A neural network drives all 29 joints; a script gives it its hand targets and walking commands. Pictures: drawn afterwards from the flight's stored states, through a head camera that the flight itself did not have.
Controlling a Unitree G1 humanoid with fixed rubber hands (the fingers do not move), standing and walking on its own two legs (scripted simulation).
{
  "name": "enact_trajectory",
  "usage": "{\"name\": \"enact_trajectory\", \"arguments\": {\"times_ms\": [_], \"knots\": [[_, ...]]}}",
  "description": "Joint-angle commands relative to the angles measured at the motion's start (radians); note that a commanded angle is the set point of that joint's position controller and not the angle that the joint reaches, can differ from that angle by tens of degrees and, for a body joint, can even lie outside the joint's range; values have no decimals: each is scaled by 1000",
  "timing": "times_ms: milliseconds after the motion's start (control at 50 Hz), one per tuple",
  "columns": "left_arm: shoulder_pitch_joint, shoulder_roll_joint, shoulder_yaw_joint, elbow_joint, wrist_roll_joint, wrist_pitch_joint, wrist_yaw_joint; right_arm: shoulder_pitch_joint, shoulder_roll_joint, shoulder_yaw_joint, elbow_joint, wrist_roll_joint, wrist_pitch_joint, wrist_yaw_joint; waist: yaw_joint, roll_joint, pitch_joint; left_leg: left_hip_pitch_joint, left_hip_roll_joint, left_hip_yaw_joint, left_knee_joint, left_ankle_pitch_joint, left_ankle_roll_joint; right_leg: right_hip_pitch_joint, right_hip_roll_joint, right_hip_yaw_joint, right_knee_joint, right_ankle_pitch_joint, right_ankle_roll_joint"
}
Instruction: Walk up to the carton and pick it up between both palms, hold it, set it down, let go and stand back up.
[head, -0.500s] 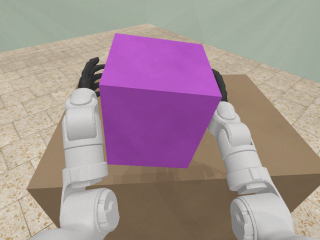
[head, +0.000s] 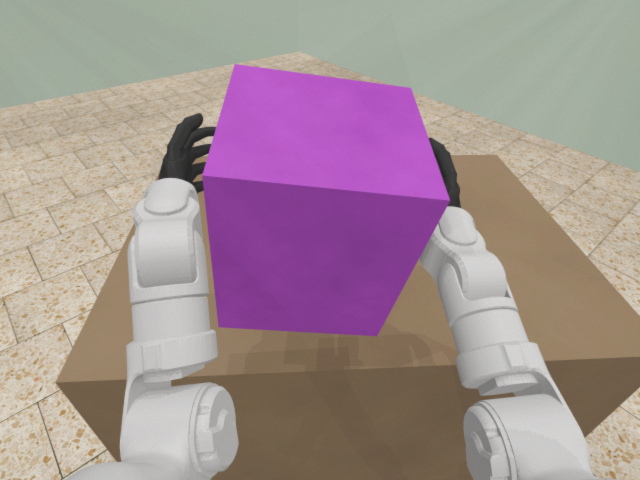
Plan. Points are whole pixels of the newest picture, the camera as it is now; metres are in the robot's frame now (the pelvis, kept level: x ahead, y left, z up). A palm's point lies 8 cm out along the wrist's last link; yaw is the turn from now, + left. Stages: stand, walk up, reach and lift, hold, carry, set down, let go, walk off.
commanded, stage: set down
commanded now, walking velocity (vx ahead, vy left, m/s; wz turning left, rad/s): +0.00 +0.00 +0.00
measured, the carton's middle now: (311, 211) +0.38 +0.00 +0.19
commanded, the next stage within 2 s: none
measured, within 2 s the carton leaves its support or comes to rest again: neither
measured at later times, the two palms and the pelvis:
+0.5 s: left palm (197, 216) +0.39 +0.14 +0.18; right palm (427, 229) +0.38 -0.16 +0.16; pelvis +0.03 +0.00 +0.00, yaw +1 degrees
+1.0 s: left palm (213, 215) +0.40 +0.12 +0.18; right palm (437, 239) +0.37 -0.17 +0.15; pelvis +0.02 +0.00 +0.00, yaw +0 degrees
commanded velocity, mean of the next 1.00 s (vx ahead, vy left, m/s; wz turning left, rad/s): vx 0.00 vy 0.00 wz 0.00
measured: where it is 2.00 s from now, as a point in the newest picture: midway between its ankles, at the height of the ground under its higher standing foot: outside the picture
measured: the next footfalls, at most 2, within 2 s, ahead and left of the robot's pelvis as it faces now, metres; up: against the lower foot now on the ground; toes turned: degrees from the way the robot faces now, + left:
none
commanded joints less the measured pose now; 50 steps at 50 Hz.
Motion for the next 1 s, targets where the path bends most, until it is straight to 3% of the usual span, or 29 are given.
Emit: {"name": "enact_trajectory", "arguments": {"times_ms": [0, 100, 200, 380, 440, 560, 780, 980], "knots": [[-532, -426, -328, 100, -89, -93, -158, -739, 429, 209, -183, -52, -142, 150, 23, 57, -195, -171, -30, 87, -130, -43, 3, 159, 19, -42, -16, -42, 30], [-437, -416, -307, 121, -73, -175, -165, -686, 377, 175, -172, -123, -288, 161, 30, 23, -237, -72, -24, 99, -86, 131, -17, 192, 25, -69, -17, 91, 31], [-337, -409, -384, 62, -105, -224, -151, -604, 341, 239, -198, -105, -369, 147, 16, 0, -276, 54, -17, 87, -21, 363, -46, 184, 45, -80, -14, 238, 42], [-353, -445, -586, -110, -176, -288, -80, -577, 353, 365, -278, -31, -440, 131, -3, 79, -381, 112, -13, 63, 43, 554, -85, 167, 47, -70, 11, 352, 39], [-334, -444, -593, -107, -169, -289, -70, -550, 360, 372, -268, -24, -430, 130, -1, 89, -371, 78, -20, 64, 35, 513, -83, 184, 35, -63, 14, 372, 41], [-295, -410, -489, -19, -121, -253, -96, -498, 346, 336, -184, -55, -397, 133, 12, 56, -251, -44, -27, 75, -24, 313, -49, 234, 15, -56, 17, 366, 48], [-356, -441, -439, 74, -116, -318, -96, -544, 342, 249, -155, -139, -451, 163, -1, 17, -325, -18, -13, 76, -29, 290, -41, 184, 23, -69, 13, 326, 43], [-399, -462, -369, 247, -90, -389, -65, -564, 343, 122, 8, -228, -479, 206, 35, 30, -294, -57, 1, 95, -68, 170, -37, 124, 18, -70, -6, 180, 35]]}}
